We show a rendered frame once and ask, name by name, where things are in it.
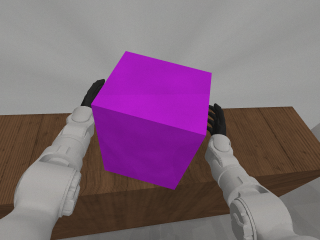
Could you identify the left robot hand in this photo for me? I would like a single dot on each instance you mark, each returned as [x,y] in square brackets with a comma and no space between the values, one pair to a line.
[92,93]

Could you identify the robot right upper arm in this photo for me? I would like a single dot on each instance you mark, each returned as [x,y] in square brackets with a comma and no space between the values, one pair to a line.
[262,217]

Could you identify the robot left forearm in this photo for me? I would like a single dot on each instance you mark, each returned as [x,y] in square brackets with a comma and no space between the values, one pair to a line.
[71,144]

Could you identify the pedestal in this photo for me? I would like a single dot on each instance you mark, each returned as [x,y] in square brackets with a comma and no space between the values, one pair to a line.
[272,144]

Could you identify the robot right forearm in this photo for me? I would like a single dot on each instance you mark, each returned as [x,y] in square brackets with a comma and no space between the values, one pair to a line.
[228,173]

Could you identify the robot left upper arm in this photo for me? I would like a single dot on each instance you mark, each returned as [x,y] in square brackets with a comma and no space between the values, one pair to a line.
[48,192]

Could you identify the right robot hand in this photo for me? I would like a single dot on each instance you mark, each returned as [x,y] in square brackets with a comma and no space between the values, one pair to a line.
[218,123]

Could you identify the carton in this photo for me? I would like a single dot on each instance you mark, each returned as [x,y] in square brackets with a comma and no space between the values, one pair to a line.
[151,117]

